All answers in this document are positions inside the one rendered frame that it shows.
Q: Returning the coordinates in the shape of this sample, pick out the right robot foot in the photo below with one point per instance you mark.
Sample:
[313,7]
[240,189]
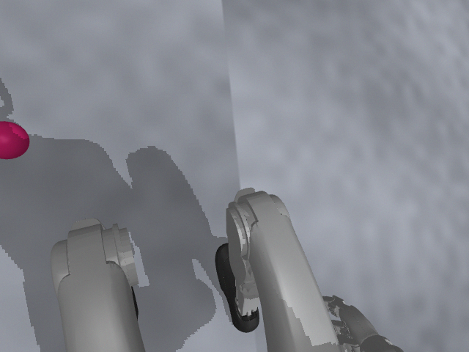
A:
[227,282]

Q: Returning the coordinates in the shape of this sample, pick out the right robot arm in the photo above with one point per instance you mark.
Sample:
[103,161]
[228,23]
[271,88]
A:
[377,343]

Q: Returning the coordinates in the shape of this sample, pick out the right robot hand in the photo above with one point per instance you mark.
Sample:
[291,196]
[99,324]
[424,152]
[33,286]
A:
[353,328]

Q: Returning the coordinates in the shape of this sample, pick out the ball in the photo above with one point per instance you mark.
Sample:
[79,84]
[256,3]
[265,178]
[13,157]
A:
[14,140]

